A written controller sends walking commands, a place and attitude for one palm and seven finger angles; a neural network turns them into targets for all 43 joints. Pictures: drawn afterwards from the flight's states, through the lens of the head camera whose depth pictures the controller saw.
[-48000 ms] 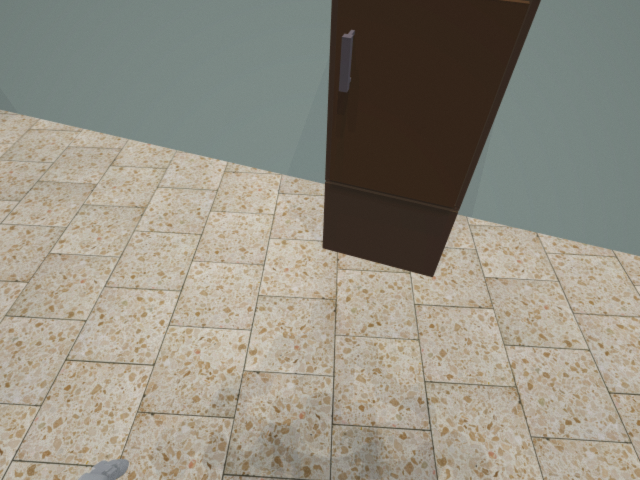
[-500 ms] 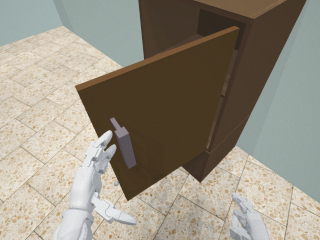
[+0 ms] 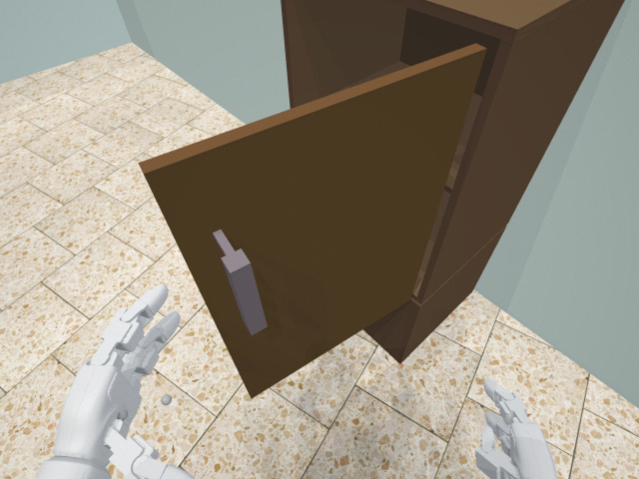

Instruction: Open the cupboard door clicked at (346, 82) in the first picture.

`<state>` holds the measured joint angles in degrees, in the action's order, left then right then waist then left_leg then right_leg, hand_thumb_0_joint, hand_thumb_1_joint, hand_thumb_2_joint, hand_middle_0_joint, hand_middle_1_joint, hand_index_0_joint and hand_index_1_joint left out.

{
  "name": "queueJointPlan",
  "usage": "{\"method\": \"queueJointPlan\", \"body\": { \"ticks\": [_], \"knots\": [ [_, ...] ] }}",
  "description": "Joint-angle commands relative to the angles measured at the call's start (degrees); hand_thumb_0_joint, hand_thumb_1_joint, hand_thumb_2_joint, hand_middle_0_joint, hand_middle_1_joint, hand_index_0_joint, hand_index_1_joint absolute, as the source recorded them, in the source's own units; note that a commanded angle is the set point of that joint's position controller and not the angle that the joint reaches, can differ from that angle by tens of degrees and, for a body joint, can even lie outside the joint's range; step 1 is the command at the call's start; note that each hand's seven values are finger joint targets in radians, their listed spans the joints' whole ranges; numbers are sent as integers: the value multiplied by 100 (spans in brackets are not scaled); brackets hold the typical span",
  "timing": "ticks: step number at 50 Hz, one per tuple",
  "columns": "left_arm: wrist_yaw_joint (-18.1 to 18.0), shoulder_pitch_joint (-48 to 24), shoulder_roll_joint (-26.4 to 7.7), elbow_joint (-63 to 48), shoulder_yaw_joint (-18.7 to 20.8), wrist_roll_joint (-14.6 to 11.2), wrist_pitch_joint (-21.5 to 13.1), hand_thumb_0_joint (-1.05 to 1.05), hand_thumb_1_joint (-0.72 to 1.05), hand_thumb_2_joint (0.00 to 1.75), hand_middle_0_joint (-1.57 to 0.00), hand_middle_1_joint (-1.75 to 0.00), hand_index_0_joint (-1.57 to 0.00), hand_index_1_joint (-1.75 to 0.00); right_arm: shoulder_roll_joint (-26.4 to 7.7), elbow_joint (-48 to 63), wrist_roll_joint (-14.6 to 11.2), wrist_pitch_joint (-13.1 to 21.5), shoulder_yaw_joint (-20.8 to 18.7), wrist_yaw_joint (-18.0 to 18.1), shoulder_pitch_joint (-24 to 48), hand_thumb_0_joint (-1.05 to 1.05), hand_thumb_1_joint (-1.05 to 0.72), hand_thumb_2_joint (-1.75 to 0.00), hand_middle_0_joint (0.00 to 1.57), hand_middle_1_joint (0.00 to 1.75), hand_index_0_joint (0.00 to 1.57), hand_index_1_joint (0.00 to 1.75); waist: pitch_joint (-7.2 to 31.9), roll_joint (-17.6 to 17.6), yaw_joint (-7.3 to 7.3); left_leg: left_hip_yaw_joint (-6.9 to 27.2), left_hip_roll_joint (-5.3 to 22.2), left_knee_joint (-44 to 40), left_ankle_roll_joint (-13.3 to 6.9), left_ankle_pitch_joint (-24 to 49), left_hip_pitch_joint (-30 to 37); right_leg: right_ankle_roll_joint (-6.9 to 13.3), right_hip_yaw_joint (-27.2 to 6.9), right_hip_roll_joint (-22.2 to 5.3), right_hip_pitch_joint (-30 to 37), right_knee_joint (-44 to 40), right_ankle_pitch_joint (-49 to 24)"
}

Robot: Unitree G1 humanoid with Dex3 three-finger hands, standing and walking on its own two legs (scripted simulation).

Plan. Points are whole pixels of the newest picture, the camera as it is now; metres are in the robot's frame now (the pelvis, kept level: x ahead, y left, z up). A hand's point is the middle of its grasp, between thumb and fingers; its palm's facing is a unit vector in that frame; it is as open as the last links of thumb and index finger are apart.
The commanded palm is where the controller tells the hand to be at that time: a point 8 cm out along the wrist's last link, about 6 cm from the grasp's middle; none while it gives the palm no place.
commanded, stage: draw the hand back to the body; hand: left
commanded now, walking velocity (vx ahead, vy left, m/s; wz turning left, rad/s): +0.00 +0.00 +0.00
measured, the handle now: (239, 283) +0.32 +0.13 +0.09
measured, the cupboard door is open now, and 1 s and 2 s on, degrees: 81 81 81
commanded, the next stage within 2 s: step back with the hand held close in 1.58 s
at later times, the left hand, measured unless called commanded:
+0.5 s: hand (114, 381) +0.18 +0.21 +0.13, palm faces +0.03 -0.99 -0.10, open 16.2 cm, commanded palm +0.15 +0.26 +0.14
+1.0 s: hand (38, 318) +0.21 +0.27 +0.18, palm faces +0.37 -0.84 -0.40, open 11.6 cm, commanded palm +0.17 +0.31 +0.19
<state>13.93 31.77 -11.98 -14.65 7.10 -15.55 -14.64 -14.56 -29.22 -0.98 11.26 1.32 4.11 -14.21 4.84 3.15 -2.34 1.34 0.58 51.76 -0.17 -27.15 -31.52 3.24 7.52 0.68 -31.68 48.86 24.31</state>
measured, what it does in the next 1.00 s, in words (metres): stands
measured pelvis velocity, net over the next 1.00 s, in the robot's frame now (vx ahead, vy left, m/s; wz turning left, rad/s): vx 0.02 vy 0.03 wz -0.03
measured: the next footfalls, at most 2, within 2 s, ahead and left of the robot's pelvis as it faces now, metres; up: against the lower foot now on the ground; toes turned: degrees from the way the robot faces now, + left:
none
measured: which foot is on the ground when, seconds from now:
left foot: down 0.00-1.00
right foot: down 0.00-1.00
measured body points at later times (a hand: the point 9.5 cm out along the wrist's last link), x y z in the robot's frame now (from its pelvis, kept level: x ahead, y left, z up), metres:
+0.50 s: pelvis +0.00 +0.02 +0.02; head -0.01 +0.01 +0.47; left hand +0.17 +0.26 +0.14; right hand +0.19 -0.19 -0.04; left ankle -0.01 +0.12 -0.70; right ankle +0.01 -0.08 -0.70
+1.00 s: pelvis +0.02 +0.03 +0.05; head +0.01 +0.02 +0.49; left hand +0.19 +0.31 +0.20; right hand +0.20 -0.19 -0.04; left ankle -0.01 +0.12 -0.70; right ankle +0.01 -0.08 -0.70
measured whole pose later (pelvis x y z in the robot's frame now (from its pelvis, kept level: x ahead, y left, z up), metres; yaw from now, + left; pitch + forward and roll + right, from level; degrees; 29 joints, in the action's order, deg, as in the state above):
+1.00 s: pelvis +0.02 +0.03 +0.05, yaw -2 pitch -4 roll -1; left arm -7.1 29.2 -18.6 -23.9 14.0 -1.7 -3.1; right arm -13.0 -36.3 0.9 8.3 2.6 4.6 -11.8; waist -1.1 3.4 -4.4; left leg -1.9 -1.4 26.0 -2.7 -17.6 -4.9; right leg 0.3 3.8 0.0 -6.2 24.0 14.2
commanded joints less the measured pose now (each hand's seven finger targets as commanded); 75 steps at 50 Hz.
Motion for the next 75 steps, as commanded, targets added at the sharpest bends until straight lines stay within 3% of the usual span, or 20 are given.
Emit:
{"method": "queueJointPlan", "body": {
  "ticks": [1,5,6,8,10,12,15,20,25,26,27,28,29,35,49,56,60,64,69,75],
  "knots": [
    [6,-496,-606,-1381,224,-93,-412,0,-50,30,-15,-30,-15,-30,-531,952,-41,459,-188,33,393,0,-90,-90,20,30,20,30,716,-306,157,76,-136,-559,-95,1325,-73,-228,-899,-156,837,-955,-1140],
    [-221,-318,-902,-1576,580,-5,-260,0,-50,30,-15,-30,-15,-30,-465,944,-62,476,-190,39,454,0,-90,-90,20,30,20,30,889,-7,-29,82,-127,-755,-86,1443,129,-151,-792,-124,1058,-928,-1141],
    [-261,-279,-782,-1654,511,7,-211,0,-50,30,-15,-30,-15,-30,-434,977,-75,474,-170,30,462,0,-90,-90,20,30,20,30,855,50,-43,83,-121,-858,-82,1485,217,-146,-689,-107,1056,-906,-1218],
    [-306,-303,-664,-1717,376,13,-63,0,-50,30,-15,-30,-15,-30,-431,1001,-98,487,-138,21,500,0,-90,-90,20,30,20,30,697,120,-22,103,-102,-994,-73,1433,323,-148,-555,-64,961,-924,-1176],
    [-325,-293,-686,-1524,453,-38,106,0,-50,30,-15,-30,-15,-30,-443,950,-110,481,-130,39,546,0,-90,-90,20,30,20,30,476,-272,8,144,-71,-1065,-80,1323,262,-163,-554,-49,988,-1067,-1010],
    [-266,-214,-569,-1609,315,-62,238,0,-50,30,-15,-30,-15,-30,-454,984,-120,517,-98,34,574,0,-90,-90,20,30,20,30,370,-321,1,155,-63,-1190,-81,1275,345,-184,-492,-42,973,-1111,-986],
    [-241,-340,-732,-1720,380,4,440,0,-50,30,-15,-30,-15,-30,-489,948,-120,544,-74,56,611,0,-90,-90,20,30,20,30,230,-89,-14,163,-47,-1295,-84,1250,462,-160,-482,-35,978,-1195,-915],
    [-296,-540,-948,-2023,708,-41,552,0,-50,30,-15,-30,-15,-30,-484,888,-111,618,-46,93,595,0,-90,-90,20,30,20,30,323,-192,-72,216,-22,-1491,-58,1311,716,-161,-409,-10,1151,-1312,-938],
    [-225,-705,-931,-2142,742,-104,621,0,-32,37,-16,-30,-16,-30,-497,770,-126,728,-3,89,594,0,-90,-90,20,30,20,30,335,189,-62,212,-32,-1633,-5,1543,1006,-148,-362,1,1312,-1406,-1217],
    [-1091,-707,-1765,-2450,936,834,654,0,-29,39,-16,-30,-16,-30,-466,711,-6,595,-51,191,618,0,-90,-90,20,30,20,30,185,80,-227,177,44,-1917,-77,1387,1027,-94,-674,-95,1650,-1734,-1071],
    [-1448,-383,-1199,-2301,641,924,780,0,-26,40,-16,-30,-16,-30,-368,709,50,544,-16,222,596,0,-90,-90,20,30,20,30,-103,18,-99,120,5,-1998,-75,1260,1079,-112,-676,-154,1603,-1936,-933],
    [-1612,-262,-1035,-2141,541,978,851,0,-22,42,-16,-30,-16,-30,-371,686,57,499,-18,214,579,0,-90,-90,20,30,20,30,-258,-238,-62,139,26,-2046,-64,1186,1064,-125,-644,-170,1582,-2005,-821],
    [-1726,-269,-980,-2163,493,1073,878,0,-18,43,-16,-30,-16,-30,-380,639,56,424,-16,203,631,0,-90,-90,20,30,20,30,-294,-137,-69,133,51,-2099,-86,1269,1191,-128,-636,-168,1655,-2059,-861],
    [-2119,-546,-1343,-2265,761,1333,818,0,2,52,-17,-30,-17,-30,-430,470,119,260,-13,198,830,0,-90,-90,20,30,20,30,-287,152,-113,144,100,-2623,-74,1639,1734,-110,-577,-165,2175,-2370,-1169],
    [-2187,-577,-1559,-2054,1372,1371,771,0,51,74,-19,-30,-19,-30,-463,206,158,-34,-144,60,944,0,-90,-90,20,30,20,30,-169,-82,-194,24,186,-3054,9,3302,2512,-145,-616,-118,2918,-2716,-2340],
    [-2192,-870,-1792,-2184,1742,1336,746,0,76,84,-19,-30,-19,-30,-462,155,182,-146,-166,13,972,0,-90,-90,20,30,20,30,16,215,-224,21,199,-3080,79,3898,2745,-137,-639,-128,3129,-2754,-2718],
    [-2186,-1081,-1903,-2000,1923,1303,762,0,90,90,-20,-30,-20,-30,-474,102,165,-211,-185,8,1026,0,-90,-90,20,30,20,30,-204,173,-212,-25,185,-3107,45,3695,2728,-125,-665,-129,3060,-2872,-2698],
    [-2112,-931,-1615,-1744,1673,1273,783,0,90,90,-20,-30,-20,-30,-474,129,147,-301,-213,-29,1037,0,-90,-90,20,30,20,30,-299,-117,-185,-85,179,-3158,-53,3336,2733,-166,-666,-128,2985,-2956,-2559],
    [-2126,-1032,-1766,-1990,1741,1287,725,0,90,90,-20,-30,-20,-30,-473,155,153,-312,-232,-24,1077,0,-90,-90,20,30,20,30,-27,20,-207,-91,142,-3160,-79,3208,2812,-162,-712,-139,3099,-2963,-2547],
    [-2167,-1159,-1919,-2053,1852,1295,697,0,90,90,-20,-30,-20,-30,-450,107,155,-246,-208,23,1130,0,-90,-90,20,30,20,30,-197,203,-206,-93,101,-3177,-79,2916,2742,-129,-770,-144,3041,-3069,-2397]
  ]
}}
